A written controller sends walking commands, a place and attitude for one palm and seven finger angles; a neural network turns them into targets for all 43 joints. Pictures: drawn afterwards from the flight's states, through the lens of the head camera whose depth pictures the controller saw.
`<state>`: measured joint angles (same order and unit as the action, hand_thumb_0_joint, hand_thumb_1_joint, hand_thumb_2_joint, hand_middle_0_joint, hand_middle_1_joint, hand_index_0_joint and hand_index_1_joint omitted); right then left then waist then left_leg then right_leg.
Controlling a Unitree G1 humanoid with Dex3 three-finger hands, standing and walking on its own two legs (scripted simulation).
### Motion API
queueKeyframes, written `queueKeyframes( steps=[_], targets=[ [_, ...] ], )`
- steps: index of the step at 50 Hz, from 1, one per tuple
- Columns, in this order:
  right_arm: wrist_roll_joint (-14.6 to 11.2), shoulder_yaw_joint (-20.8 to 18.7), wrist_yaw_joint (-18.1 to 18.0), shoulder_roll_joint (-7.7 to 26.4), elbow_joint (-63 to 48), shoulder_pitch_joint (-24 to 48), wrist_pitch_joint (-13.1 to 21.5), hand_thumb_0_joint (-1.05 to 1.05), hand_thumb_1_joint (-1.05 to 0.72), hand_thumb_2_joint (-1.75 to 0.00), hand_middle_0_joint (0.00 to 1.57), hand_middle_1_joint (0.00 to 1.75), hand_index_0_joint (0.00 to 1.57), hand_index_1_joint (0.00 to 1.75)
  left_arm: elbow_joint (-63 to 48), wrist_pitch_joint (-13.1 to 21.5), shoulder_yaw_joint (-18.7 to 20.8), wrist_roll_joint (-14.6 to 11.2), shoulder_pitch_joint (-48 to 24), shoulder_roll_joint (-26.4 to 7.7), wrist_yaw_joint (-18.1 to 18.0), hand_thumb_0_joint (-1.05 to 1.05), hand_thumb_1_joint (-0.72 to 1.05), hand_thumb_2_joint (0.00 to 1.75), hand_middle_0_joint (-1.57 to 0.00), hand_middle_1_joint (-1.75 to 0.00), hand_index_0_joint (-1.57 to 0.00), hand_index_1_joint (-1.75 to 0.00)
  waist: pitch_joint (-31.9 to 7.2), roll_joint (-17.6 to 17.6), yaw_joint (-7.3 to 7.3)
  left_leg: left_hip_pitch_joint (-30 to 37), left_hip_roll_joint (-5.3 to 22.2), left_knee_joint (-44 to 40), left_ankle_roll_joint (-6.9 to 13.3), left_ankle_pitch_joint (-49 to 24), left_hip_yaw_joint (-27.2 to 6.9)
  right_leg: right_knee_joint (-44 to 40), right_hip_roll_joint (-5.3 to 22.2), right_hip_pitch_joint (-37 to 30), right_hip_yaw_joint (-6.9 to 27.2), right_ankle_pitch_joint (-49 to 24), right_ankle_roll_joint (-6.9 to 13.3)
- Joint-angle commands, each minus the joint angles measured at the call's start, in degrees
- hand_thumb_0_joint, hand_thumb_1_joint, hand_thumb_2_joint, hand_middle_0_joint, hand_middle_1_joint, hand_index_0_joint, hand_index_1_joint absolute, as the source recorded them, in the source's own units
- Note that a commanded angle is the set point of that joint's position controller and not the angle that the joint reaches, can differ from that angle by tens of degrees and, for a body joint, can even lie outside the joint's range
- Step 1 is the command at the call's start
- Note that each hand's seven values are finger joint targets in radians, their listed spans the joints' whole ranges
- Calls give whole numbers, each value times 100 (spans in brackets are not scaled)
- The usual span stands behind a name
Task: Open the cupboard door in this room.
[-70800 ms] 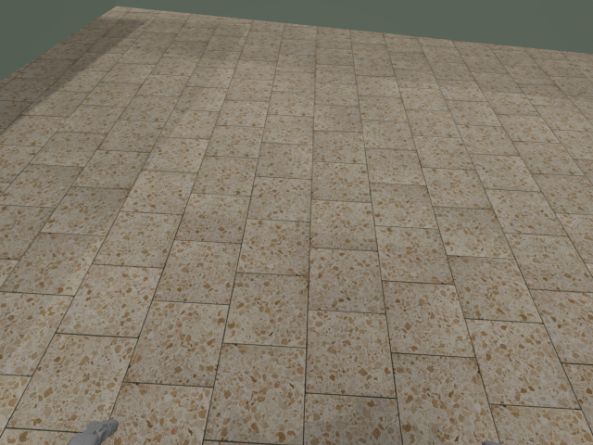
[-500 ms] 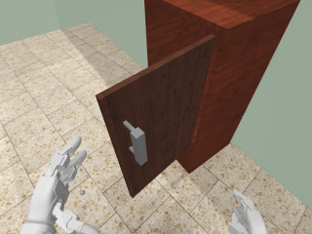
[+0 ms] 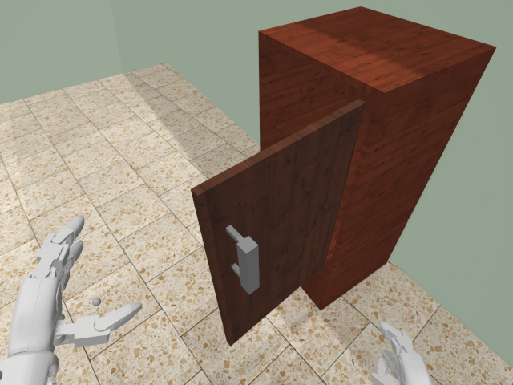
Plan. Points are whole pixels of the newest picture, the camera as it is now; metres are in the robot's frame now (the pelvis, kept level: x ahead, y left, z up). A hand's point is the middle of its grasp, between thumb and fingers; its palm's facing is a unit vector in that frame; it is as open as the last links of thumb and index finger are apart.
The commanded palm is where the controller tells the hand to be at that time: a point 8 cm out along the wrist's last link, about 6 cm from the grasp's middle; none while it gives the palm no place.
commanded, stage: draw the hand back to the body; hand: left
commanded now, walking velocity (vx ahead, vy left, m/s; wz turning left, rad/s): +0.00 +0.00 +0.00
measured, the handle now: (241, 259) +0.33 +0.07 +0.00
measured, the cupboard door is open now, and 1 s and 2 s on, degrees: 97 97 97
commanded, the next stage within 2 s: step back with the hand held close in 0.70 s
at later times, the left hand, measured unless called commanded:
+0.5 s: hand (59, 270) +0.19 +0.25 +0.17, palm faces +0.47 -0.79 -0.40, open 7.7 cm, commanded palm +0.14 +0.29 +0.18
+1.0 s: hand (78, 268) +0.20 +0.23 +0.17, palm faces +0.39 -0.79 -0.48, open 7.4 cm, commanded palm +0.14 +0.27 +0.19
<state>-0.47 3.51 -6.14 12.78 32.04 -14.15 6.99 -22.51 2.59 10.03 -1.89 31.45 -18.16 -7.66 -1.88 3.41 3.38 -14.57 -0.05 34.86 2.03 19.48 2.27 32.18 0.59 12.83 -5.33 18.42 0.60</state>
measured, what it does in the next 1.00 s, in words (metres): stands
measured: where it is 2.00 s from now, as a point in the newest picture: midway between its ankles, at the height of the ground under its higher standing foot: outside the picture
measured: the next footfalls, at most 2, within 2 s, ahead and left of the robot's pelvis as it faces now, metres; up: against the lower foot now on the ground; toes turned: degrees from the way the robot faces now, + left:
left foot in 1.78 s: -0.04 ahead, +0.10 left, +0.00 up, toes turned +1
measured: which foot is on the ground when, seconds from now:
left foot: down 0.00-1.00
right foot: down 0.00-1.00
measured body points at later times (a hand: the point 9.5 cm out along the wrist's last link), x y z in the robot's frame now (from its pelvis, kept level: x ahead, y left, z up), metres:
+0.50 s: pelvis +0.00 -0.01 +0.01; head -0.02 -0.03 +0.46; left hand +0.16 +0.29 +0.19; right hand +0.19 -0.23 -0.07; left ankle -0.01 +0.09 -0.73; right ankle -0.01 -0.11 -0.73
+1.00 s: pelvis -0.01 -0.02 +0.01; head +0.00 -0.04 +0.46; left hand +0.17 +0.27 +0.19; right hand +0.17 -0.26 -0.07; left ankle -0.01 +0.09 -0.73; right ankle -0.01 -0.11 -0.73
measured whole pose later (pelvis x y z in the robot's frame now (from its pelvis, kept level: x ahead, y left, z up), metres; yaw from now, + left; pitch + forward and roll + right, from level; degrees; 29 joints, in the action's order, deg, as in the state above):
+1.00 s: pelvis -0.01 -0.02 +0.01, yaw -2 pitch -1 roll -1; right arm 0.1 0.3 -4.3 13.9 34.6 -9.4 3.4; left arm -22.4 8.4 21.3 -2.5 28.1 -20.9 -6.3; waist 1.9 4.2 1.8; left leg -10.2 2.3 25.1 0.1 13.5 3.1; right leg 20.5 -2.4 8.3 -4.4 11.0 2.4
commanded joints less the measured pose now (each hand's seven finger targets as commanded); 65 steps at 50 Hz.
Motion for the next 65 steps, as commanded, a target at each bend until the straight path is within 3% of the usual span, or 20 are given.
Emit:
queueKeyframes(
  steps=[1,4,16,17,20,24,29,31,37,40,41,42,43,44,47,52,54,60,63,65],
  targets=[
    [15,-249,16,600,-788,793,386,0,-90,-90,20,30,20,30,-1260,403,741,-24,-363,-811,-120,0,37,68,-18,-30,-18,-30,-177,98,-7,449,226,-1069,-130,-1649,-390,-737,10,-357,225,-1088,86],
    [30,-289,64,624,-714,831,362,0,-90,-90,20,30,20,30,-1224,431,960,-37,-418,-904,-94,0,48,72,-19,-30,-19,-30,-132,-78,23,618,258,-1204,-146,-1969,-368,-872,-19,-527,234,-1301,81],
    [43,-374,139,629,-505,1011,250,0,-90,-90,20,30,20,30,-1305,542,1698,-139,-1031,-1279,-70,0,90,90,-20,-30,-20,-30,-53,256,52,955,222,-1461,-166,-2073,-254,-1252,-26,-911,328,-1590,96],
    [47,-373,150,622,-478,1003,239,0,-90,-90,20,30,20,30,-1092,532,1571,-140,-916,-1112,-49,0,90,90,-20,-30,-20,-30,147,137,34,933,223,-1481,-155,-2043,-239,-1291,-39,-820,312,-1563,87],
    [34,-420,183,673,-478,1021,188,0,-90,-90,20,30,20,30,-873,504,1355,-155,-808,-904,15,0,90,90,-20,-30,-20,-30,183,-41,30,949,223,-1527,-119,-1987,-214,-1351,-35,-856,314,-1544,81],
    [52,-461,165,674,-486,1061,148,0,-90,-90,20,30,20,30,-1018,547,1503,-161,-919,-1113,10,0,90,90,-20,-30,-20,-30,-36,-190,60,1047,173,-1492,-55,-1854,-146,-1406,-22,-929,379,-1604,51],
    [59,-439,125,618,-457,1123,214,0,-90,-90,20,30,20,30,-1307,622,1631,-140,-1053,-1299,-40,0,90,90,-20,-30,-20,-30,-174,174,84,1130,124,-1465,-61,-1795,-140,-1463,-5,-973,436,-1588,67],
    [61,-419,118,599,-438,1156,251,0,-90,-90,20,30,20,30,-1326,622,1599,-144,-1094,-1283,-45,0,90,90,-20,-30,-20,-30,-22,291,67,1094,117,-1481,-76,-1692,-154,-1511,7,-908,450,-1505,72],
    [41,-447,116,594,-376,1152,272,0,-90,-90,20,30,20,30,-914,629,1499,-175,-944,-1103,-13,0,90,90,-20,-30,-20,-30,337,-48,41,1070,137,-1529,-45,-1402,-104,-1698,-16,-686,475,-1151,38],
    [42,-473,115,614,-358,1151,258,0,-90,-90,20,30,20,30,-789,653,1521,-189,-933,-1126,10,0,90,90,-20,-30,-20,-30,284,-185,54,1068,127,-1508,-26,-1409,-85,-1737,-2,-741,512,-1148,30],
    [35,-475,120,620,-394,1228,296,0,-90,-90,20,30,20,30,-1339,730,1502,-171,-1521,-1246,4,0,90,90,-20,-30,-20,-30,63,35,20,1195,109,-1479,-16,-1415,-83,-1726,21,-751,561,-1188,18],
    [-11,-472,110,718,-558,1087,189,0,-90,-90,20,30,20,30,-1352,910,2237,-114,-1721,-1923,-36,0,90,90,-20,-30,-20,-30,476,-250,-198,784,214,-1208,60,-1081,-175,-2020,306,-34,1118,-1405,10],
    [32,-502,117,656,-463,1020,91,0,-90,-90,20,30,20,30,-936,904,1929,-107,-1087,-1509,25,0,90,90,-20,-30,-20,-30,301,-527,-216,808,195,-1016,53,-1104,-186,-2008,466,-58,1075,-1528,14],
    [32,-516,145,662,-504,1059,21,0,-90,-90,20,30,20,30,-872,865,1817,-93,-849,-1414,43,0,90,90,-20,-30,-20,-30,299,-619,-218,839,187,-970,44,-1175,-163,-1997,504,17,1080,-1690,14],
    [42,-544,136,711,-585,1033,-95,0,-90,-90,20,30,20,30,-1054,917,1695,-85,-539,-1292,46,0,90,90,-20,-30,-20,-30,-117,-68,-248,786,253,-1014,1,-1534,-112,-1667,532,-178,935,-2130,15],
    [1,-623,98,725,-800,1010,-282,0,-90,-90,20,30,20,30,-1466,900,1995,-120,-70,-1541,-33,0,90,90,-20,-30,-20,-30,-859,-252,-236,757,423,-997,-34,-2620,-153,-1019,424,-659,719,-3189,-38],
    [-18,-644,83,694,-875,1024,-347,0,-90,-90,20,30,20,30,-1592,902,2128,-132,27,-1657,-69,0,90,90,-20,-30,-20,-30,-933,-370,-242,642,440,-941,-43,-2691,-152,-895,428,-675,733,-3343,-40],
    [-33,-680,47,717,-952,1012,-427,0,-90,-90,20,30,20,30,-1698,917,2194,-147,255,-1669,-153,0,90,90,-20,-30,-20,-30,-754,-102,-265,126,501,-1024,-26,-2250,-307,-760,411,-534,789,-2779,-17],
    [-38,-673,54,723,-941,972,-406,0,-90,-90,20,30,20,30,-1653,944,2134,-123,276,-1595,-186,0,90,90,-20,-30,-20,-30,-500,-96,-283,-253,554,-1169,32,-1479,-407,-812,342,-340,863,-1933,-25],
    [-25,-670,48,773,-944,961,-367,0,-90,-90,20,30,20,30,-1755,985,2127,-93,205,-1606,-206,0,90,90,-20,-30,-20,-30,-384,88,-284,-599,592,-1339,90,-866,-535,-799,294,-397,865,-1447,-17]
  ],
)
